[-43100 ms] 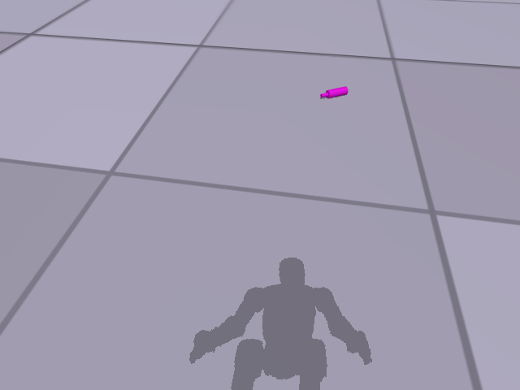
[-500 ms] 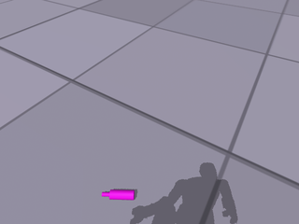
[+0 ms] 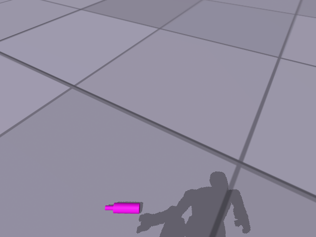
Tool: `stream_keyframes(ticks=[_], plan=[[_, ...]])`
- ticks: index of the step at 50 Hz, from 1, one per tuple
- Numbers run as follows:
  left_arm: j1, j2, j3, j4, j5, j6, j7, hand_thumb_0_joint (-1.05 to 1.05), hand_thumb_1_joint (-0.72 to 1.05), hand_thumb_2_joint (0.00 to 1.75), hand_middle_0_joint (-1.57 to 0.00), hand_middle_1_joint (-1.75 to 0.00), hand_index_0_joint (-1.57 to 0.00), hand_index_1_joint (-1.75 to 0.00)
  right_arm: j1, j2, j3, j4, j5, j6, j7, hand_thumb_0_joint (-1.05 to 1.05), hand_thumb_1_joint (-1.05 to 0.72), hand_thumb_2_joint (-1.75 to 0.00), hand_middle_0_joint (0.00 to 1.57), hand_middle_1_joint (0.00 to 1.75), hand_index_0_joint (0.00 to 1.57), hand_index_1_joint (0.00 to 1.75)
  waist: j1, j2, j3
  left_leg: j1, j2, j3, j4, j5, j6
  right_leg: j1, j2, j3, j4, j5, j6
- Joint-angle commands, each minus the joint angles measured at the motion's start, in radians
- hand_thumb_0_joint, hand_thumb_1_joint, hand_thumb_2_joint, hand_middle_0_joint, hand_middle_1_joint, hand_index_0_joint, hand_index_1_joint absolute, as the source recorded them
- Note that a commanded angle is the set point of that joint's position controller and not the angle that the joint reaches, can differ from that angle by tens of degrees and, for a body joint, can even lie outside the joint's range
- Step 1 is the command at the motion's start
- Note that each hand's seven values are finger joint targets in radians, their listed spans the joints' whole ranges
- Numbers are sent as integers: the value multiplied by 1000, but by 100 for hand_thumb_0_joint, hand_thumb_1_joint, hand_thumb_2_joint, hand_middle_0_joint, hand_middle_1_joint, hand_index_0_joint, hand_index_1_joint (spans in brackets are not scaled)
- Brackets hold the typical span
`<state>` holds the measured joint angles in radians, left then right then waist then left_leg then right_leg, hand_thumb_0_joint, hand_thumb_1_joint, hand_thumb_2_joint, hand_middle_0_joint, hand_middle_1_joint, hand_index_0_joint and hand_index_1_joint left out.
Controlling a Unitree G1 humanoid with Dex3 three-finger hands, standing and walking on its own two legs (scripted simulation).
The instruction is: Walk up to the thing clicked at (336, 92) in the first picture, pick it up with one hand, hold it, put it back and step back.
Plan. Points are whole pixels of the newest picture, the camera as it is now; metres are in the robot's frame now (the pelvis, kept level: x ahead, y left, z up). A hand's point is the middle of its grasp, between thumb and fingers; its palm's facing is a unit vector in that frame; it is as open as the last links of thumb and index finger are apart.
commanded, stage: stand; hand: left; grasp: from above
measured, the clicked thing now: (122, 208) +0.47 +0.23 -0.75
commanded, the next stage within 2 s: step back in 0.80 s
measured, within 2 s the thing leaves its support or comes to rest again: neither
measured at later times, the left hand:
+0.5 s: hand out of the picture +0.08 +0.24 -0.16, palm faces -0.01 -0.94 -0.33, open 7.4 cm
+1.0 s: hand out of the picture +0.08 +0.26 -0.16, palm faces -0.03 -0.92 -0.38, open 7.4 cm
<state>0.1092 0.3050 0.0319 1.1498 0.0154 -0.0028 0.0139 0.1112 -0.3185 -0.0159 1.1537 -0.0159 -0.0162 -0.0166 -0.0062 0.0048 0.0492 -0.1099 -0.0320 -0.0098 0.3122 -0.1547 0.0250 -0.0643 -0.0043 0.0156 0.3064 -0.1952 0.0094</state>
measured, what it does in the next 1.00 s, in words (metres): stands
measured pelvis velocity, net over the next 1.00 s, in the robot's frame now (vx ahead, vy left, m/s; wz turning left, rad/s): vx -0.03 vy -0.01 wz -0.02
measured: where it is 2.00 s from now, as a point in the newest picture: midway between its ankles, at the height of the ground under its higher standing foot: outside the picture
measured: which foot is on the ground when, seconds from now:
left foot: down 0.00-1.00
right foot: down 0.00-1.00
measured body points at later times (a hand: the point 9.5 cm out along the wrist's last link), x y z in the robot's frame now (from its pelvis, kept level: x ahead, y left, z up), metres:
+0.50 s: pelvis +0.01 -0.01 +0.00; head +0.01 -0.01 +0.45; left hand +0.08 +0.29 -0.14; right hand +0.07 -0.30 -0.14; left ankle +0.01 +0.10 -0.75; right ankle -0.02 -0.13 -0.75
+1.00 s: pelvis -0.03 -0.01 -0.01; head +0.02 -0.01 +0.43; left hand +0.08 +0.31 -0.14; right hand +0.06 -0.33 -0.14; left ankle +0.01 +0.10 -0.75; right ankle -0.01 -0.12 -0.75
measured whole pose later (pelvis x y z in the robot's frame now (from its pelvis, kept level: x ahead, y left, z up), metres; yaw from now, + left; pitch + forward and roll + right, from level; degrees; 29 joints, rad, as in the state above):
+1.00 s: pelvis -0.03 -0.01 -0.01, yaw -1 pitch -1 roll +0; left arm 0.09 0.38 0.05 1.00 0.00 0.02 0.01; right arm 0.07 -0.38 -0.04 1.04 0.00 0.03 0.00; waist -0.01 0.00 0.13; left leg -0.28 0.00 0.00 0.52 -0.22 0.02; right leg -0.23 0.03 0.02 0.51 -0.25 -0.02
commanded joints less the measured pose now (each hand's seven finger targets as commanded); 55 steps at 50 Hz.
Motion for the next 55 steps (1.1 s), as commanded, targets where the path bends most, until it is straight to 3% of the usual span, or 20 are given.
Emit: stream_keyframes(ticks=[1,7,18,21,39,40,41,44,46,50,52,53,54,55], plan=[[-24,196,28,-51,-1,-24,12,0,90,90,-20,-30,-20,-30,-42,-199,-34,-54,-1,-18,-8,0,-90,-90,20,30,20,30,5,-16,-43,21,145,-117,-50,113,3,-36,-112,85,-51,78,-28],[-29,202,28,-57,-2,-27,11,0,90,90,-20,-30,-20,-30,-43,-205,-34,-55,2,-21,-5,0,-90,-90,20,30,20,30,1,-4,-64,32,149,-115,-41,148,5,-19,-117,89,-45,129,-30],[-32,210,23,-61,-3,-25,7,0,90,90,-20,-30,-20,-30,-37,-211,-29,-50,2,-22,-4,0,-90,-90,20,30,20,30,-2,-1,-60,27,152,-113,-47,143,-3,-24,-114,90,-40,112,-33],[-22,214,21,-64,-4,-30,8,0,90,90,-20,-30,-20,-30,-42,-212,-30,-53,3,-21,-4,0,-90,-90,20,30,20,30,2,-13,-87,51,155,-111,-34,195,3,-11,-120,90,-38,177,-32],[-32,228,19,-78,-6,-30,7,0,90,90,-20,-30,-20,-30,-34,-221,-28,-56,3,-20,-1,0,-90,-90,20,30,20,30,-3,-3,-55,33,156,-104,-48,133,-3,-32,-116,99,-49,129,-34],[-18,313,57,-108,-19,-19,10,0,90,90,-20,-30,-20,-30,-84,-277,-47,-85,7,-2,2,0,-90,-90,20,30,20,30,2,-17,39,-25,142,-109,56,252,12,-127,-97,111,29,294,-39],[-6,308,59,-118,-22,-15,14,0,90,90,-20,-30,-20,-30,-71,-265,-48,-101,15,6,2,0,-90,-90,20,30,20,30,-3,-13,10,-30,138,-97,90,278,16,-117,-97,100,52,330,-48],[-14,295,65,-176,-20,-8,14,0,90,90,-20,-30,-20,-30,-30,-262,-57,-132,20,18,6,0,-90,-90,20,30,20,30,-17,-21,-106,-42,132,-87,153,281,39,-77,-100,114,135,336,-87],[-13,296,66,-204,-17,-1,12,0,90,90,-20,-30,-20,-30,-44,-260,-63,-160,20,24,9,0,-90,-90,20,30,20,30,-7,-4,-151,-26,127,-84,204,275,46,-103,-109,125,167,329,-107],[-19,323,70,-251,-10,14,9,0,90,90,-20,-30,-20,-30,-39,-262,-72,-204,17,39,10,0,-90,-90,20,30,20,30,-1,-46,-128,-72,82,-76,318,127,53,-195,-163,195,178,292,-168],[-46,345,77,-276,-3,19,7,0,90,90,-20,-30,-20,-30,-12,-251,-74,-213,12,45,13,0,-90,-90,20,30,20,30,-8,-118,-106,-91,32,-44,408,-21,38,-252,-222,254,138,254,-208],[-68,355,80,-291,4,21,7,0,90,90,-20,-30,-20,-30,2,-249,-79,-216,9,49,17,0,-90,-90,20,30,20,30,-13,-160,-93,-86,-7,-27,484,-147,26,-298,-265,293,100,240,-238],[-100,369,83,-315,12,22,8,0,90,90,-20,-30,-20,-30,46,-248,-82,-217,4,54,22,0,-90,-90,20,30,20,30,-28,-214,-87,-76,-20,-28,545,-279,27,-344,-306,323,89,218,-261],[-133,375,85,-334,18,21,7,0,90,90,-20,-30,-20,-30,93,-252,-87,-216,4,53,25,0,-90,-90,20,30,20,30,-46,-218,-86,-50,-8,-48,567,-328,30,-388,-319,318,116,218,-263]])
